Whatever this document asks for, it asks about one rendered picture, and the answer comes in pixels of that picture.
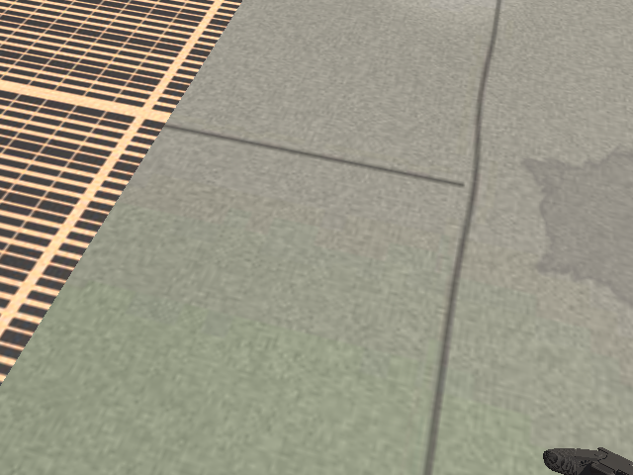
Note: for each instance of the right robot hand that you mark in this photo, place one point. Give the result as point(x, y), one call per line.
point(570, 461)

